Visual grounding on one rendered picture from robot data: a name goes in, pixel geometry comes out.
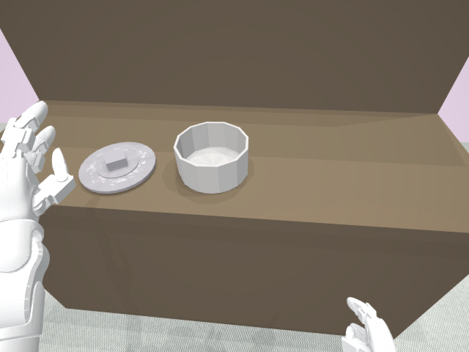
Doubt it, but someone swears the lid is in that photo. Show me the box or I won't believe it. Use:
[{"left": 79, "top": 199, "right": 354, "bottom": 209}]
[{"left": 78, "top": 142, "right": 156, "bottom": 194}]

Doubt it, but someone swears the pot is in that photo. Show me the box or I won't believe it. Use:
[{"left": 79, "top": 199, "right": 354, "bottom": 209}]
[{"left": 174, "top": 122, "right": 248, "bottom": 194}]

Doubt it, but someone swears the robot right hand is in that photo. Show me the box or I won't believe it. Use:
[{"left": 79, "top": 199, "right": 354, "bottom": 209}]
[{"left": 341, "top": 297, "right": 398, "bottom": 352}]

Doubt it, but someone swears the table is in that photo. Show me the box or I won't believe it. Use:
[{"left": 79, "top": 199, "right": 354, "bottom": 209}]
[{"left": 0, "top": 0, "right": 469, "bottom": 339}]

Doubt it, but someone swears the robot left hand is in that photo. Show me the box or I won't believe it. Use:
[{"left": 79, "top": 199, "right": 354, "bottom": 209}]
[{"left": 0, "top": 101, "right": 76, "bottom": 223}]

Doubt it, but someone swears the knob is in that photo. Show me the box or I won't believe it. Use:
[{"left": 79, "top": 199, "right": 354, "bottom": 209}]
[{"left": 103, "top": 148, "right": 128, "bottom": 170}]

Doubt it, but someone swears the left robot forearm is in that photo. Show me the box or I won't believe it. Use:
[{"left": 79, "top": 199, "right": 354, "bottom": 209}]
[{"left": 0, "top": 219, "right": 50, "bottom": 352}]

